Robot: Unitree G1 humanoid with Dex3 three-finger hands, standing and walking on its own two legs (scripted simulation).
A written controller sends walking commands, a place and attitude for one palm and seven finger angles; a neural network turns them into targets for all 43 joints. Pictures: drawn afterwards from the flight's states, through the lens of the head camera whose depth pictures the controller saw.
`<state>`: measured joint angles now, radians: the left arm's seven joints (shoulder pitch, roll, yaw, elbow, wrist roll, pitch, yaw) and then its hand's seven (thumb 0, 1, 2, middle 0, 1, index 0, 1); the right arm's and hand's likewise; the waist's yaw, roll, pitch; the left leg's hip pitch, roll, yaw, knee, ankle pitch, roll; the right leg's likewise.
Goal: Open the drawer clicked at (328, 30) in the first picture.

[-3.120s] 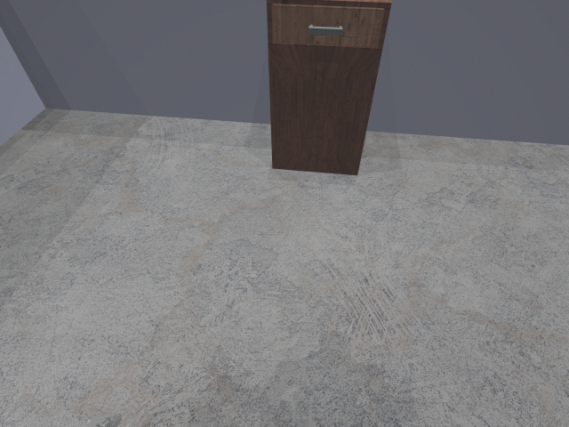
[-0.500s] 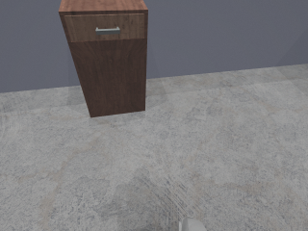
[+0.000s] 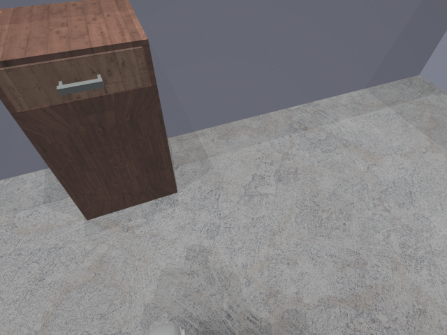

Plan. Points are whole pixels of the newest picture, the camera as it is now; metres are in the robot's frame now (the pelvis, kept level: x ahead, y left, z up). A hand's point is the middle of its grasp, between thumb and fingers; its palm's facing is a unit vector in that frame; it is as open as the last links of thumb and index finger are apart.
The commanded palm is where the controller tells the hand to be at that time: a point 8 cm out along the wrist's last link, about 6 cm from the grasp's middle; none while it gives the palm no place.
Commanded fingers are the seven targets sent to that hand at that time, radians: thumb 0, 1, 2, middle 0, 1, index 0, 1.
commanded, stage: walk to a spot facing it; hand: left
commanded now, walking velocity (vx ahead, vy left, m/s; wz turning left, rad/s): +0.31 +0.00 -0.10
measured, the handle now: (80, 83) +0.83 +0.48 -0.01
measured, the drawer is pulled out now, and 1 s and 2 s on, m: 0.00 0.00 0.00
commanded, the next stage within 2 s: turn to face it in 0.10 s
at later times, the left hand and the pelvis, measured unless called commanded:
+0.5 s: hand (126, 285) +0.26 +0.23 -0.16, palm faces +0.06 -0.98 -0.20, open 7.3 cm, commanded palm none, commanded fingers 0.00 0.90 0.90 -0.20 -0.30 -0.20 -0.30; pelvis +0.18 +0.04 +0.00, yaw +2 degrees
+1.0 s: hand (112, 327) +0.18 +0.24 -0.18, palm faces +0.36 -0.90 -0.24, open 7.3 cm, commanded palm none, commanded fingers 0.00 0.90 0.90 -0.20 -0.30 -0.20 -0.30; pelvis +0.21 +0.04 -0.01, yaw +18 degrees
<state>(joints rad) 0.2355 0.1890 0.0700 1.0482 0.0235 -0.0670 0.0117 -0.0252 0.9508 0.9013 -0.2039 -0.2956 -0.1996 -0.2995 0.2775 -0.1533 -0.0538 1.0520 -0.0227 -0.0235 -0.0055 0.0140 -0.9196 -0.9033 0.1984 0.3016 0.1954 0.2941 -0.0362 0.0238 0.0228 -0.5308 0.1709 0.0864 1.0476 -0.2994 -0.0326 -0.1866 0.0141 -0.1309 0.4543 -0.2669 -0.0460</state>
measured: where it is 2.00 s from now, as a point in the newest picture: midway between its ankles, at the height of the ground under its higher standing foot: (200, 312)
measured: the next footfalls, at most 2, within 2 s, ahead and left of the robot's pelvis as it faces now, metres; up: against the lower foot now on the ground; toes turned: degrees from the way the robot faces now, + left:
left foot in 0.16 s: +0.21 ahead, +0.16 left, +0.00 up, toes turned +10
right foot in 0.58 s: +0.28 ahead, -0.08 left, +0.00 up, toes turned -2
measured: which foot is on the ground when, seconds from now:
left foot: up 0.00-0.14, down 0.16-0.58, up 0.60-0.98, down 1.00-1.00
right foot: down 0.00-0.18, up 0.20-0.56, down 0.58-1.00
